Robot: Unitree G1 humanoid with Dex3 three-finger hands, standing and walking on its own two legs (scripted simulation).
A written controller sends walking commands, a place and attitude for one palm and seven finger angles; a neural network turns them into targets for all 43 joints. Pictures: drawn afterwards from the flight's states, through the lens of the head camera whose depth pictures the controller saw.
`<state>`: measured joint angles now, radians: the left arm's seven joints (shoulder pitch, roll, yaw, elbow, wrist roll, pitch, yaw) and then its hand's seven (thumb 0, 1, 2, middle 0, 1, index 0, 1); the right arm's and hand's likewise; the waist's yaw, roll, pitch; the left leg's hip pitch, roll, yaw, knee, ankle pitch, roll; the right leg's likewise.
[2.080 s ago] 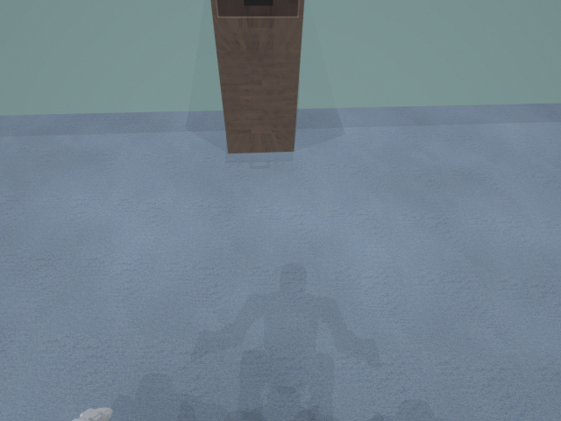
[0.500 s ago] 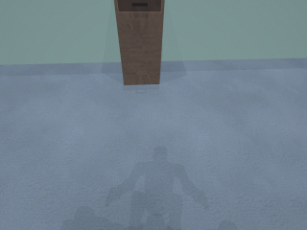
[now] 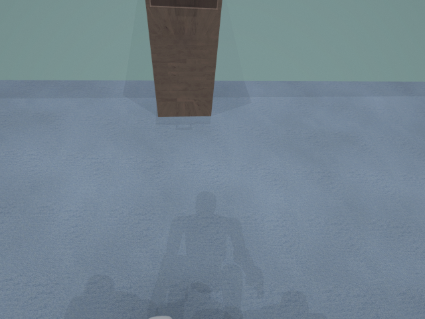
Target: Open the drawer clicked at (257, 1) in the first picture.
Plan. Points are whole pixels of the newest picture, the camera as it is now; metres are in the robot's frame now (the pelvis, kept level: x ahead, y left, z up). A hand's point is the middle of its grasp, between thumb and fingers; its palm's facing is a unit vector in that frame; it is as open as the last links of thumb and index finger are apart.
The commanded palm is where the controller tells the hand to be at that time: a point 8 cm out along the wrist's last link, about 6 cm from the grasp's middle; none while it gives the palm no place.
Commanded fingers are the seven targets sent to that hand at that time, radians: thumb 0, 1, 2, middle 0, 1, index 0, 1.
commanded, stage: walk to a spot facing it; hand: left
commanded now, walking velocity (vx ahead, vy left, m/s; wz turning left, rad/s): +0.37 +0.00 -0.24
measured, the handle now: out of the picture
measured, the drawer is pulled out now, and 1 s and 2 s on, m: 0.00 0.00 0.00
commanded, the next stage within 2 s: turn to face it in 1.32 s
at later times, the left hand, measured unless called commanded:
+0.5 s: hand (173, 211) +0.40 +0.13 -0.16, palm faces -0.22 -0.95 -0.20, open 7.4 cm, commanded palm none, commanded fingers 0.00 0.90 0.90 -0.20 -0.30 -0.20 -0.30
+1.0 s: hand (168, 213) +0.40 +0.15 -0.18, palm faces -0.08 -0.99 -0.13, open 7.4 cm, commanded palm none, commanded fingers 0.00 0.90 0.90 -0.20 -0.30 -0.20 -0.30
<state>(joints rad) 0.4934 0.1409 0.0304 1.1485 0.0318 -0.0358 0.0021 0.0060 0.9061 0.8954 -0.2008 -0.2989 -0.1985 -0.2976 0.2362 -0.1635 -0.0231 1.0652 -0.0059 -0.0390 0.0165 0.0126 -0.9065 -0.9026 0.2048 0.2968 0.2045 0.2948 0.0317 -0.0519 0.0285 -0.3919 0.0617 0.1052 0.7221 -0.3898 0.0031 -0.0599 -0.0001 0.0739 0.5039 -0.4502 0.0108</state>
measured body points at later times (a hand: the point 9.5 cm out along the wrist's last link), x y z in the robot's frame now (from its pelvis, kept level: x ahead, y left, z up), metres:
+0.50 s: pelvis +0.22 -0.02 -0.01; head +0.25 -0.03 +0.44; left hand +0.41 +0.18 -0.14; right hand +0.04 -0.19 -0.15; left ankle +0.06 +0.11 -0.71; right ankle +0.33 -0.12 -0.73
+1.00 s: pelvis +0.44 -0.03 +0.00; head +0.45 +0.00 +0.45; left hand +0.41 +0.20 -0.17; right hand +0.51 -0.29 -0.12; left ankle +0.54 +0.06 -0.73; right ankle +0.33 -0.12 -0.71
